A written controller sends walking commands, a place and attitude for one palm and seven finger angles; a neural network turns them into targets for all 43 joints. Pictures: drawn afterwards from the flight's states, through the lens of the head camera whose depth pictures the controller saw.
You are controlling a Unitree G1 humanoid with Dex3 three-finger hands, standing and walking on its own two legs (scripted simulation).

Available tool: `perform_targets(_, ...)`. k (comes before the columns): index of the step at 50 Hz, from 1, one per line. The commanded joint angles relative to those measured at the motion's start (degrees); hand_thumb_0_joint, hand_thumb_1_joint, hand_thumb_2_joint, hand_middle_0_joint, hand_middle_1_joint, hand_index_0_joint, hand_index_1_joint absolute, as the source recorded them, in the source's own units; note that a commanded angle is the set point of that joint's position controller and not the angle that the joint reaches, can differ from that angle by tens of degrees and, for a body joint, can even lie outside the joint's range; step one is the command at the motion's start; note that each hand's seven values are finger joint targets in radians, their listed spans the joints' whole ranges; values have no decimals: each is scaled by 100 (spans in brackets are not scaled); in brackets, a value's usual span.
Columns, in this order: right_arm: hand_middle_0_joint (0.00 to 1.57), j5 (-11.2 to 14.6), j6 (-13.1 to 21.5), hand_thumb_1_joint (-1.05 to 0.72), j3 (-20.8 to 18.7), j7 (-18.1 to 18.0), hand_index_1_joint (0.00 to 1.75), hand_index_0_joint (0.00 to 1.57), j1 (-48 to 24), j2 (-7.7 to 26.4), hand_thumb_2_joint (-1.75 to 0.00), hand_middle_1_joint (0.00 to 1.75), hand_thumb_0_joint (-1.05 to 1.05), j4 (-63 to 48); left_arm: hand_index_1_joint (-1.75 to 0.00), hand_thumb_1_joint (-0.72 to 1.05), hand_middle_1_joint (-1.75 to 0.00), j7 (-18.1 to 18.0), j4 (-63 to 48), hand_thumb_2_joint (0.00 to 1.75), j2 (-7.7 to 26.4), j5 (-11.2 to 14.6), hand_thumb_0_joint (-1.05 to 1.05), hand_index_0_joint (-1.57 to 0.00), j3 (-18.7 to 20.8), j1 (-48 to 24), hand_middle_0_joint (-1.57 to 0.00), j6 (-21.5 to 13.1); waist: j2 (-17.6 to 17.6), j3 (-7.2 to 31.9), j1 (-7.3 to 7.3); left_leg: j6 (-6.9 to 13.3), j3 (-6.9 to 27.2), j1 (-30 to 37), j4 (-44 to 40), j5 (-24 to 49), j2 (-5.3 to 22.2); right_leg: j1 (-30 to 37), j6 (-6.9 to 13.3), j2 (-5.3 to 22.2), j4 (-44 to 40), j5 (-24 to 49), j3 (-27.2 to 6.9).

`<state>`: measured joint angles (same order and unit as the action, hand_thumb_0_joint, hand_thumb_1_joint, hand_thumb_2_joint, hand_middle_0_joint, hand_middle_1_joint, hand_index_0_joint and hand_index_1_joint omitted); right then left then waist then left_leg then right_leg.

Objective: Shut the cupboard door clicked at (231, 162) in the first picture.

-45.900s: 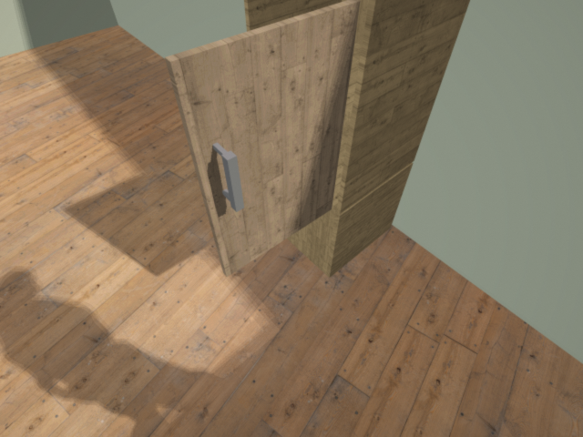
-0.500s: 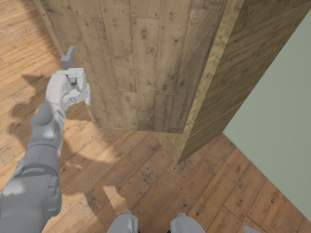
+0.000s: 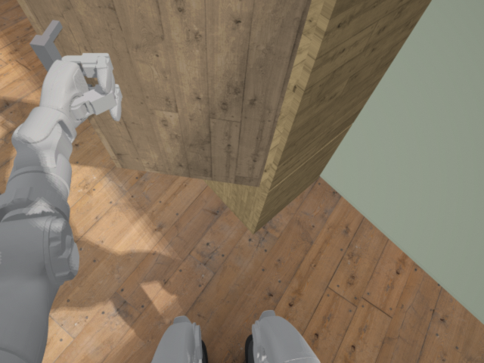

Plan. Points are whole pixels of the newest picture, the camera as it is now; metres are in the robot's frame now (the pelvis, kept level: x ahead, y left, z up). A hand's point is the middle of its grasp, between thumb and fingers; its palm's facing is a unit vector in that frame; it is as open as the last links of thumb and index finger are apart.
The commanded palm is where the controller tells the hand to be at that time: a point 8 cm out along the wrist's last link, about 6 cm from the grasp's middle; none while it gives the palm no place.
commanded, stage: push the door shut along its arc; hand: left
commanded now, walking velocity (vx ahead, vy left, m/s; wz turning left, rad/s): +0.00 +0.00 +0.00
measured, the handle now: (68, 70) +0.58 +0.23 +0.10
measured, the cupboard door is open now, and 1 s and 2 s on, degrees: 41 24 24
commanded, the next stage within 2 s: pull the fist back off the door in 0.74 s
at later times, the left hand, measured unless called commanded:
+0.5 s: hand (123, 74) +0.55 +0.14 +0.11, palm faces -0.34 -0.94 -0.01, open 2.9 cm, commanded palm +0.57 +0.17 +0.10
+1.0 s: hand (144, 51) +0.62 +0.12 +0.10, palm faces +0.00 -0.99 +0.11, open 3.0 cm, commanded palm +0.59 +0.13 +0.10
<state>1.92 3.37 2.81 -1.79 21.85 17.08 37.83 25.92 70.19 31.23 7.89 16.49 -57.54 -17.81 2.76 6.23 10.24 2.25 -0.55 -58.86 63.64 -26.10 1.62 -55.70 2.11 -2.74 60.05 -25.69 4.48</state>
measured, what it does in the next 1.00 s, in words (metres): stands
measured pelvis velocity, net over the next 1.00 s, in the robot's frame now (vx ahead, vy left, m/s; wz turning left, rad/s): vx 0.01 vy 0.01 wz -0.02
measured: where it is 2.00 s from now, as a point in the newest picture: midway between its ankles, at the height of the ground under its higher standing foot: outside the picture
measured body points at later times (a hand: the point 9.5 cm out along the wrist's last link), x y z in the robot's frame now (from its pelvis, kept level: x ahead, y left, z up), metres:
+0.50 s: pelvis +0.01 +0.00 -0.01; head +0.16 +0.03 +0.41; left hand +0.57 +0.20 +0.11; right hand +0.00 -0.27 -0.11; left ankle +0.03 +0.09 -0.66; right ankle +0.03 -0.10 -0.65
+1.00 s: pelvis +0.01 +0.01 -0.02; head +0.19 +0.03 +0.39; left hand +0.61 +0.17 +0.09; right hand -0.04 -0.24 -0.11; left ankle +0.03 +0.09 -0.65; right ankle +0.03 -0.10 -0.65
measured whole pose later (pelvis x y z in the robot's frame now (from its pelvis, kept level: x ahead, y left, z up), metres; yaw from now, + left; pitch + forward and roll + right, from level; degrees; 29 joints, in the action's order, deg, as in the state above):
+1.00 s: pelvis +0.01 +0.01 -0.02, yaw -1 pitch +30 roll -5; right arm -3.9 5.1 3.1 1.7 26.4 14.5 38.1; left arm 3.5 72.7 30.0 2.1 20.8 -77.1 -7.9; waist 4.2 6.5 15.1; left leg 2.6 0.6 -71.2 68.9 -28.0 2.0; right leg -66.9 1.4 -3.2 63.4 -26.9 5.5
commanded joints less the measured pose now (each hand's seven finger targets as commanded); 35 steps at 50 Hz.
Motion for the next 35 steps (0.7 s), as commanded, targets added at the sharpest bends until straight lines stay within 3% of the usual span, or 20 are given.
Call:
perform_targets(1,20,23,152,-90,-398,-76,30,20,813,1080,-90,30,0,-332,-150,90,-150,63,-1162,90,1373,100,0,-130,211,-3221,-130,-253,576,2753,239,29,606,2247,-606,1552,-1,660,-43,-13,-785,1277,-451)
perform_targets(4,20,-9,149,-90,-403,-77,30,20,894,1094,-90,30,0,-321,-150,90,-150,67,-1104,90,1589,63,0,-130,380,-3181,-130,-205,550,2877,212,26,593,2230,-538,1724,15,737,-39,-24,-761,1428,-455)
perform_targets(5,20,-28,159,-90,-376,-77,30,20,934,1071,-90,30,0,-304,-150,90,-150,83,-1137,90,1525,92,0,-130,321,-3343,-130,-225,634,2927,245,34,596,2279,-514,1876,-7,735,-31,-36,-708,1546,-429)
perform_targets(7,20,-51,130,-90,-398,-57,30,20,972,1091,-90,30,0,-325,-150,90,-150,90,-1123,90,1861,8,0,-130,588,-3114,-130,-200,660,3159,127,9,588,2328,-475,2099,12,906,-31,-40,-666,1759,-440)
perform_targets(8,20,-44,115,-90,-394,-49,30,20,964,1082,-90,30,0,-363,-150,90,-150,111,-1027,90,1731,-11,0,-130,487,-3006,-130,-155,607,3111,144,11,568,2274,-479,2101,-2,913,-39,-42,-679,1790,-438)
perform_targets(9,20,-58,100,-90,-390,-52,30,20,988,1083,-90,30,0,-355,-150,90,-150,114,-981,90,1837,-37,0,-130,555,-3027,-130,-126,557,3055,142,21,542,2151,-447,2078,2,972,-53,-45,-677,1822,-457)
perform_targets(16,20,-58,83,-90,-394,-87,30,20,1016,1092,-90,30,0,-251,-150,90,-150,252,-797,90,1567,-90,0,-130,170,-3631,-130,0,559,2772,463,49,537,2076,-334,1906,17,594,-82,-68,-710,1678,-454)
perform_targets(17,20,-62,88,-90,-389,-89,30,20,1027,1115,-90,30,0,-213,-150,90,-150,271,-608,90,1574,-99,0,-130,153,-3645,-130,54,551,2551,493,46,555,2010,-342,1784,22,456,-77,-75,-741,1522,-422)
perform_targets(19,20,-66,125,-90,-379,-108,30,20,1037,1138,-90,30,0,-182,-150,90,-150,324,-585,90,1598,-105,0,-130,97,-3870,-130,77,604,2557,541,50,596,2006,-332,1680,37,347,-68,-75,-723,1364,-410)
perform_targets(22,20,-103,209,-90,-391,-115,30,20,1060,1141,-90,30,0,-49,-150,90,-150,385,-628,90,1269,-95,0,-130,-166,-4181,-130,87,952,2742,631,16,719,2523,-273,1926,76,-159,-49,-69,-661,1309,-309)
perform_targets(25,20,-139,266,-90,-388,-124,30,20,1124,1156,-90,30,0,16,-150,90,-150,403,-699,90,1296,-94,0,-130,-154,-4440,-130,119,969,2940,697,30,787,2695,-193,2121,84,-335,-31,-86,-577,1312,-245)
perform_targets(26,20,-134,288,-90,-389,-128,30,20,1085,1148,-90,30,0,63,-150,90,-150,416,-687,90,1164,-100,0,-130,-262,-4604,-130,150,1092,2971,733,15,797,2738,-169,2092,100,-460,-50,-80,-567,1277,-251)
perform_targets(28,20,-153,309,-90,-372,-146,30,20,1116,1165,-90,30,0,111,-150,90,-150,402,-465,90,1278,-145,0,-130,-200,-4630,-130,249,904,2853,765,30,773,2450,-105,1942,92,-428,-58,-85,-552,1204,-241)
perform_targets(31,20,-166,364,-90,-371,-153,30,20,1135,1154,-90,30,0,187,-150,90,-150,353,-521,90,1065,-217,0,-130,-371,-5034,-130,294,1110,2943,880,25,850,2625,-69,1949,119,-748,-58,-82,-476,1105,-186)
perform_targets(35,20,-206,385,-90,-341,-149,30,20,1228,1169,-90,30,0,242,-150,90,-150,304,-338,90,1200,-307,0,-130,-316,-5170,-130,385,1108,2965,956,42,891,2560,25,2052,108,-897,-28,-112,-376,1102,-114)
